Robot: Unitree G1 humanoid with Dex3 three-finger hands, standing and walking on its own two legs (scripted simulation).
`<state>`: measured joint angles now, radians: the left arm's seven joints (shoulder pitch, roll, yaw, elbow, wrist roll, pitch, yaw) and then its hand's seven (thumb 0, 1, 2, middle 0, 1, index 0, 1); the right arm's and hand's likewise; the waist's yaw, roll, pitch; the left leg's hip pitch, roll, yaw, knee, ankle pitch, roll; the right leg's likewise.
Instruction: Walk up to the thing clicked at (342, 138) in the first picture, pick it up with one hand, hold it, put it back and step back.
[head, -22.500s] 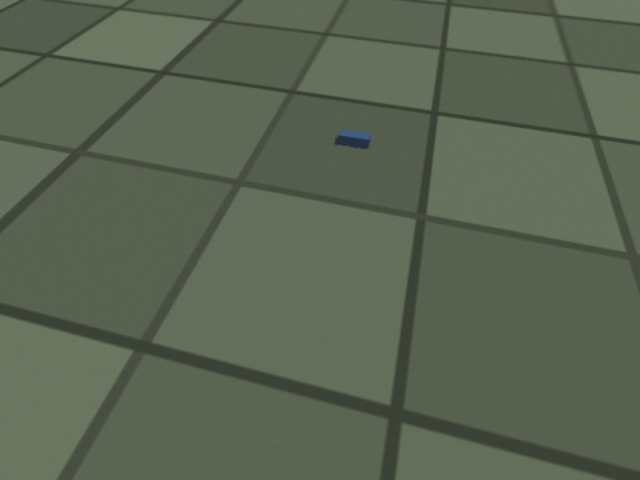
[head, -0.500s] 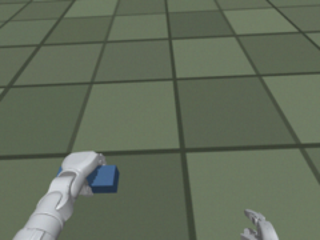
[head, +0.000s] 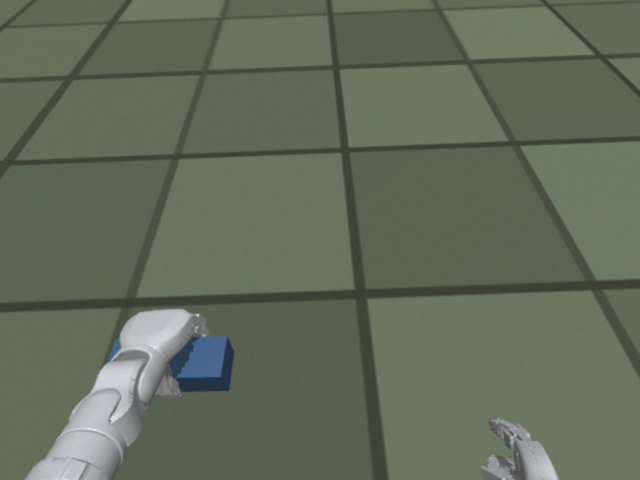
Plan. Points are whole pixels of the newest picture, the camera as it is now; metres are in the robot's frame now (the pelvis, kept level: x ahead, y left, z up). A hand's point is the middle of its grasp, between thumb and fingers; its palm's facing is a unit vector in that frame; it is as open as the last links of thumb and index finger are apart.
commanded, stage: crouch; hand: left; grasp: from above
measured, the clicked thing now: (172, 364) +0.30 +0.23 -0.08
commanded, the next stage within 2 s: lower in 1.80 s
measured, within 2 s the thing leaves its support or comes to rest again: neither
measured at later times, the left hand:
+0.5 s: hand (205, 382) +0.35 +0.24 -0.28, palm faces -0.41 +0.03 -0.91, open 8.9 cm
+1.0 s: hand (221, 402) +0.38 +0.26 -0.49, palm faces -0.45 +0.00 -0.89, open 8.9 cm
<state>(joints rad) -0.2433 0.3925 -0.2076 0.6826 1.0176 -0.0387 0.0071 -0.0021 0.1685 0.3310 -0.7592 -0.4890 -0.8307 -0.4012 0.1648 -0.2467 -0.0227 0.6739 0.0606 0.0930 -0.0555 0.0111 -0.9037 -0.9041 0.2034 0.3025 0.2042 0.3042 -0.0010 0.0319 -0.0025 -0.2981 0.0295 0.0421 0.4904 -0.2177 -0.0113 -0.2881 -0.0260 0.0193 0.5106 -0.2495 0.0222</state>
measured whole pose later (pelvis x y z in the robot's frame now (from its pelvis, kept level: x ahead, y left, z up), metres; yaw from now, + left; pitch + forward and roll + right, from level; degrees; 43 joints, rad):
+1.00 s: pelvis -0.06 +0.01 -0.33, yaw -3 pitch +37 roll -6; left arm -0.81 0.57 0.04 1.26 1.24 -0.15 0.36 -0.01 0.17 0.34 -0.75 -0.50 -0.81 -0.43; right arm 0.14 -0.24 -0.03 0.74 -0.10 -0.05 0.07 0.01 -0.90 -0.90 0.21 0.30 0.21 0.30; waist -0.16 0.01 -0.17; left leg -2.05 0.04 -0.10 2.04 -0.66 -0.01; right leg -1.96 0.00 -0.04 2.00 -0.69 0.04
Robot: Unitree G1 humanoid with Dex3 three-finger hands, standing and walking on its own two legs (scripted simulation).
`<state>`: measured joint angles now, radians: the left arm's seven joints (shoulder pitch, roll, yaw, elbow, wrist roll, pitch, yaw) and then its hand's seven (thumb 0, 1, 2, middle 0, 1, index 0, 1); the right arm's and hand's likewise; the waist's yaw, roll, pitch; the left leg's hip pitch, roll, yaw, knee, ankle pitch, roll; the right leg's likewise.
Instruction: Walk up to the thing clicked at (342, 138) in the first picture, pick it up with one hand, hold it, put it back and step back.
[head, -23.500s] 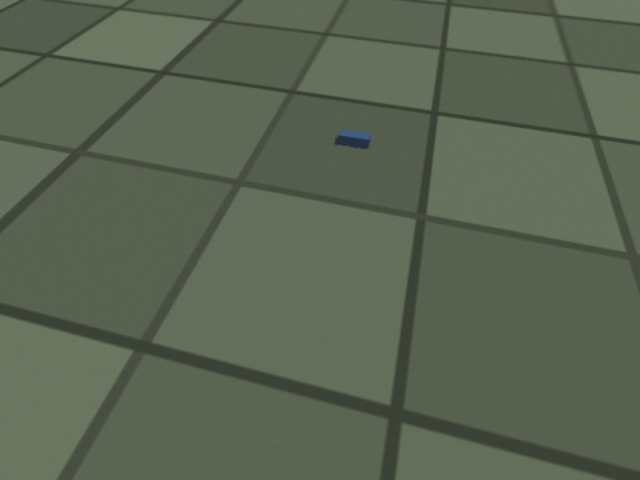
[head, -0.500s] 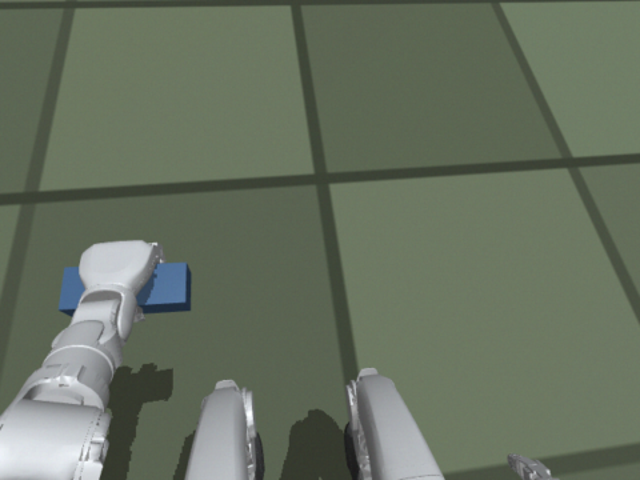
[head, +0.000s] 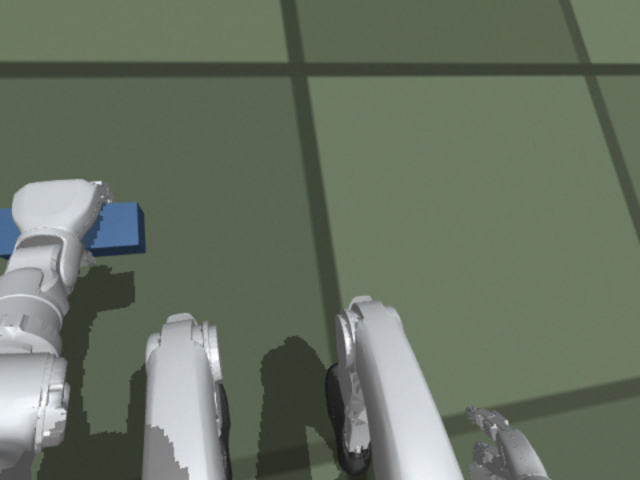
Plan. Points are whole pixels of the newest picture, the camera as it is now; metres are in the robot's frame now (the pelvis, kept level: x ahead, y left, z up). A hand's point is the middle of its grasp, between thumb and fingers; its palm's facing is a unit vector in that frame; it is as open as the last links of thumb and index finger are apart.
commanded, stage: crouch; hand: left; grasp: from above
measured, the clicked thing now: (76, 232) +0.44 +0.28 -0.18
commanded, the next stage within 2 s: lower in 0.80 s
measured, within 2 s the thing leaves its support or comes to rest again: neither
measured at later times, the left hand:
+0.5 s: hand (97, 237) +0.44 +0.28 -0.24, palm faces -0.46 -0.03 -0.89, open 8.9 cm
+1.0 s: hand (103, 242) +0.45 +0.28 -0.28, palm faces -0.48 -0.04 -0.88, open 8.9 cm
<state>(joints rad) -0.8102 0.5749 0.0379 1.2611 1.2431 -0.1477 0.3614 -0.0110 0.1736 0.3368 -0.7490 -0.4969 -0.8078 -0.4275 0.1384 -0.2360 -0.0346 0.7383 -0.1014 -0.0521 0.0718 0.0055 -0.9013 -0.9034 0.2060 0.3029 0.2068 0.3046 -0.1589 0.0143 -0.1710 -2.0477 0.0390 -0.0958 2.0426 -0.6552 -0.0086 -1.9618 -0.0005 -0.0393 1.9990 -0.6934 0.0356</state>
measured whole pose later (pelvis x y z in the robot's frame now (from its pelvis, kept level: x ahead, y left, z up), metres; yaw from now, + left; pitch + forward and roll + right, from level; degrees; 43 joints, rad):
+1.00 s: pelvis -0.01 +0.00 -0.11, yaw -3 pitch +34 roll -8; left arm -0.97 0.76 0.09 1.49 1.29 -0.22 0.40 -0.01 0.19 0.32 -0.74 -0.50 -0.80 -0.43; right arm 0.12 -0.26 0.06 0.75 -0.15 -0.05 0.13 0.00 -0.91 -0.90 0.20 0.30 0.21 0.30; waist -0.23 -0.03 -0.04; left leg -2.32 0.03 -0.16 2.40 -0.67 -0.02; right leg -2.23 0.03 -0.07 2.33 -0.70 0.04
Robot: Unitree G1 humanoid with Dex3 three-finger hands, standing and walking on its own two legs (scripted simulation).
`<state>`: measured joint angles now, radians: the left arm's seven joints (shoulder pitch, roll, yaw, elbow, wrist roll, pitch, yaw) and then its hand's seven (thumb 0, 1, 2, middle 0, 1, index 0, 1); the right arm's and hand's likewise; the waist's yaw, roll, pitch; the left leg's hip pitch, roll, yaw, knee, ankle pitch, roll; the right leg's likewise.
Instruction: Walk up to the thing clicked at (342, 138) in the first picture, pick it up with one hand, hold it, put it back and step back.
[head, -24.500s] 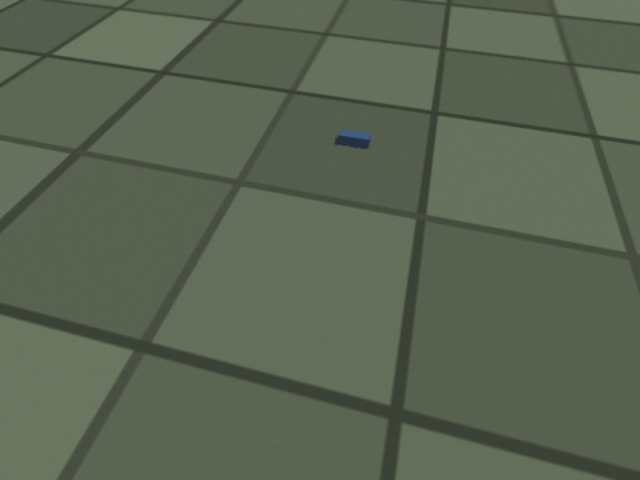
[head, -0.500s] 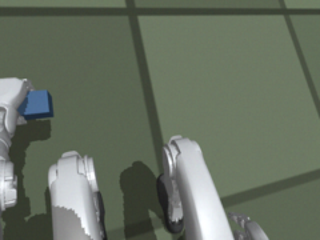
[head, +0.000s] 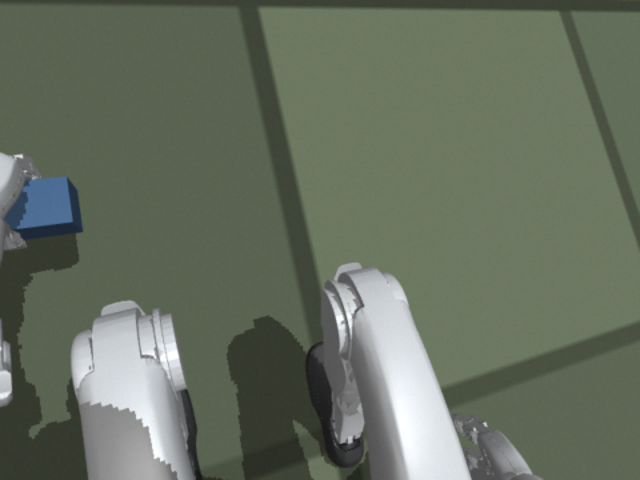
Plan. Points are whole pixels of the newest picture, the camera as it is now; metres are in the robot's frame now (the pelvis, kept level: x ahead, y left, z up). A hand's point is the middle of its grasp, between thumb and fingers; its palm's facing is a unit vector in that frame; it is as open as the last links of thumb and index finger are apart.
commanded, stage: lower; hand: left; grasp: from above
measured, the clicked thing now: (0, 213) +0.45 +0.32 -0.20
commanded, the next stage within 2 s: rest in 0.26 s
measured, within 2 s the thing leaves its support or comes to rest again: rests again in 1.06 s
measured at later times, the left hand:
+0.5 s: hand (24, 223) +0.45 +0.31 -0.23, palm faces -0.47 -0.10 -0.88, open 8.8 cm
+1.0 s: hand (37, 228) +0.45 +0.31 -0.27, palm faces -0.48 -0.12 -0.87, open 8.8 cm
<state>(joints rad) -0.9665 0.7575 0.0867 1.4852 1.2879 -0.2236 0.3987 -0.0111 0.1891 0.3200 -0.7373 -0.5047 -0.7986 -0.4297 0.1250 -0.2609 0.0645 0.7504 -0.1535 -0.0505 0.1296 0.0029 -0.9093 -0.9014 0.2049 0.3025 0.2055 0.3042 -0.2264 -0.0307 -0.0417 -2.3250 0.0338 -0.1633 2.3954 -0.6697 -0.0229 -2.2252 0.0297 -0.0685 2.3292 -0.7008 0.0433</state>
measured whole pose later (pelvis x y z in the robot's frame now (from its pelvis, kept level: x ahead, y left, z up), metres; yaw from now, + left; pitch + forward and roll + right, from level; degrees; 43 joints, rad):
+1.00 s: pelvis +0.01 +0.00 -0.04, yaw -5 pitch +29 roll -12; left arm -0.97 0.93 0.18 1.65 1.33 -0.26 0.56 -0.01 0.16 0.34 -0.77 -0.48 -0.84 -0.40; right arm 0.07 -0.30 0.19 0.73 -0.27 -0.14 0.20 0.00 -0.91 -0.90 0.20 0.30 0.20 0.30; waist -0.31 -0.11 0.10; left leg -2.38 0.03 -0.26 2.56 -0.72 -0.03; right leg -2.26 0.06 -0.13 2.43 -0.71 0.06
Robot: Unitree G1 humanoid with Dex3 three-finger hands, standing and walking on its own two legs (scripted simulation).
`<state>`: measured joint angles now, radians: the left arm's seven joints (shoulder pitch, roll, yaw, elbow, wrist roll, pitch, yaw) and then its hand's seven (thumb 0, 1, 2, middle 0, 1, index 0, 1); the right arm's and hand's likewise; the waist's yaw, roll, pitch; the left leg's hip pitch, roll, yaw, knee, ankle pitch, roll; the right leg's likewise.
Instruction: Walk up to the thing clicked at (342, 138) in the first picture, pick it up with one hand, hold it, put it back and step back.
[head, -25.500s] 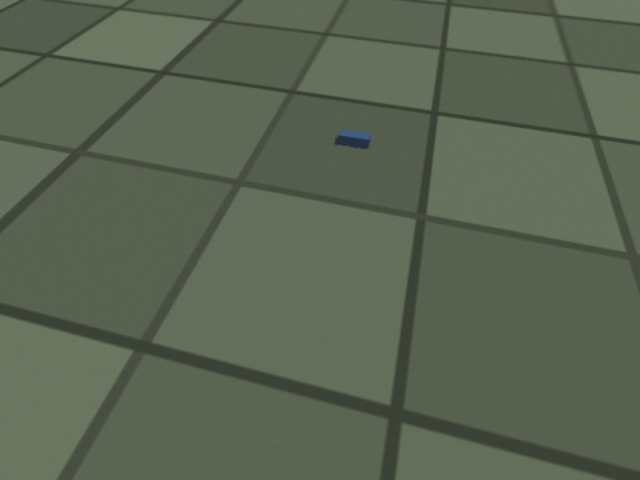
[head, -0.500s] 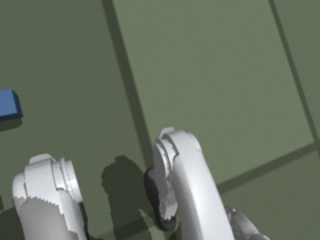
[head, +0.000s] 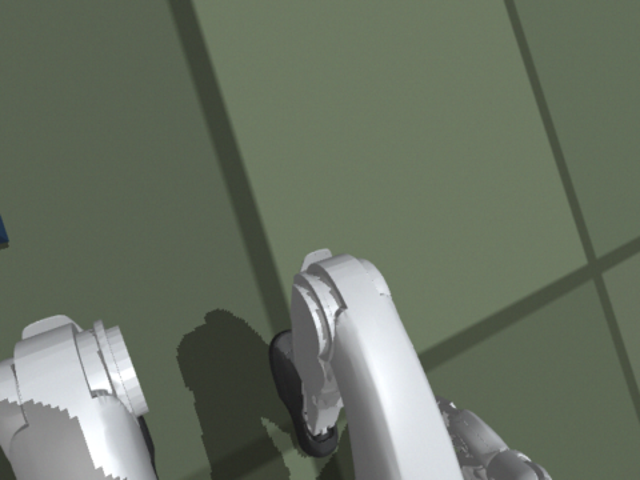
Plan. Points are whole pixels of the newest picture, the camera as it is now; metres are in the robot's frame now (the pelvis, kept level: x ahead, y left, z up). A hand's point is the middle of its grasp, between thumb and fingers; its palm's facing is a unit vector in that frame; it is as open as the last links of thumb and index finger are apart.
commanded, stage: rest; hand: left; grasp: from above
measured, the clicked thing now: out of the picture +0.42 +0.35 -0.26
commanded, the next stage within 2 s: open in 0.58 s
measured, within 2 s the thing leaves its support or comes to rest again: rests again in 0.06 s
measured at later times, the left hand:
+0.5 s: hand out of the picture +0.42 +0.33 -0.24, palm faces -0.46 -0.16 -0.88, open 8.9 cm
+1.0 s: hand out of the picture +0.41 +0.33 -0.25, palm faces -0.46 -0.16 -0.87, open 9.8 cm
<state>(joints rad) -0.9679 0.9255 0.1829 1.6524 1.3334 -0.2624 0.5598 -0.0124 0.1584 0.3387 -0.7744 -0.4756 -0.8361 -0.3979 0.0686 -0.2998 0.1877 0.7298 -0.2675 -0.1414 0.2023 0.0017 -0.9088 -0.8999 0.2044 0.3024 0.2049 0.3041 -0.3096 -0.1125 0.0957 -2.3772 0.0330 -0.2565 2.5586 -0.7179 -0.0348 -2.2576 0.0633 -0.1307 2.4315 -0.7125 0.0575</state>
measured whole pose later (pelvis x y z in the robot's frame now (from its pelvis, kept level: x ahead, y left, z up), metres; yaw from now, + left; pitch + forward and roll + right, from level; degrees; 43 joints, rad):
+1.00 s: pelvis -0.01 +0.00 +0.00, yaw -2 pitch +26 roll -13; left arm -0.99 1.00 0.15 1.75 1.32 -0.27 0.63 -0.01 0.06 0.58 -0.63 -0.60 -0.64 -0.59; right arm 0.05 -0.33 0.28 0.70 -0.30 -0.20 0.24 0.00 -0.90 -0.90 0.20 0.30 0.21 0.30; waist -0.35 -0.15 0.15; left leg -2.36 0.04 -0.29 2.58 -0.72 -0.03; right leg -2.23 0.08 -0.16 2.42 -0.69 0.07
